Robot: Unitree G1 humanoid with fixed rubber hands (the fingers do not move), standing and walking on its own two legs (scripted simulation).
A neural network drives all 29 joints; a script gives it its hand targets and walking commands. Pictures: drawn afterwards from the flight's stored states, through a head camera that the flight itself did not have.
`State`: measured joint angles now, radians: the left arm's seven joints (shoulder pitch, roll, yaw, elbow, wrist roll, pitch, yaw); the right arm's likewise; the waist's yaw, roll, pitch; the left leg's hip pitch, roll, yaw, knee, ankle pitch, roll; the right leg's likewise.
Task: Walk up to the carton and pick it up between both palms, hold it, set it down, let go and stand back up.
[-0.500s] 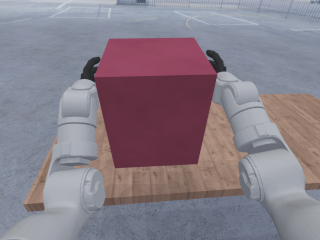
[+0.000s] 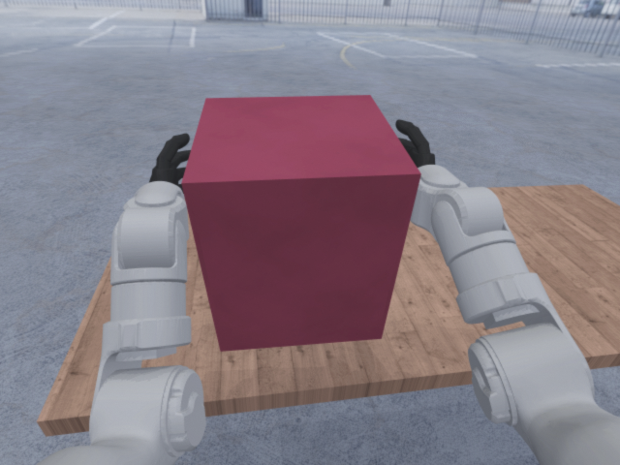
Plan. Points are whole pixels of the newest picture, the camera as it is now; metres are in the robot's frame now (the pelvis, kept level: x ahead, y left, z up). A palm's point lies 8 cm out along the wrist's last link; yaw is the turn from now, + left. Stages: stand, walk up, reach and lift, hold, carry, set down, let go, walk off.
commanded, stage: hold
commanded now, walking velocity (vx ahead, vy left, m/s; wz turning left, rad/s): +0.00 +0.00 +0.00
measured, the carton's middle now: (296, 221) +0.35 -0.01 +0.22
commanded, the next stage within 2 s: none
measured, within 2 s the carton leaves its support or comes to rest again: neither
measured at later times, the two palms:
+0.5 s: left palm (167, 182) +0.35 +0.15 +0.28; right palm (419, 158) +0.35 -0.15 +0.31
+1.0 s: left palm (158, 195) +0.35 +0.16 +0.26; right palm (409, 170) +0.35 -0.14 +0.29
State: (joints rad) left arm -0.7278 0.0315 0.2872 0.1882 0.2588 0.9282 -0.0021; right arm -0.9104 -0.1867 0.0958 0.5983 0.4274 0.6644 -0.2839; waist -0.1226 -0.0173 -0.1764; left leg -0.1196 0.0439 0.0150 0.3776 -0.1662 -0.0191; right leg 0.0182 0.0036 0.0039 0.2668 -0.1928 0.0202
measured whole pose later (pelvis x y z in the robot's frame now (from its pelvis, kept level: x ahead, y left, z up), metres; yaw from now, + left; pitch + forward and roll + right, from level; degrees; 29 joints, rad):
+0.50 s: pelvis -0.02 -0.02 +0.00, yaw +1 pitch -2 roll -1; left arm -0.91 0.09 0.33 0.48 0.23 0.83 0.00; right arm -1.09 -0.16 0.01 0.84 0.31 0.62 -0.24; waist -0.09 -0.03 -0.22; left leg -0.20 0.06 -0.01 0.34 -0.11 -0.03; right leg -0.09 0.02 -0.02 0.30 -0.18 0.00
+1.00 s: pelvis +0.00 -0.01 +0.00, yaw +0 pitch -5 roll -1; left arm -0.76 0.04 0.32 0.23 0.25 0.92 0.00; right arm -0.95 -0.17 0.07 0.64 0.40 0.67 -0.28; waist -0.10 -0.04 -0.18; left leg -0.13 0.05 0.01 0.37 -0.16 -0.03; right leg 0.01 0.01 0.00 0.27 -0.19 0.01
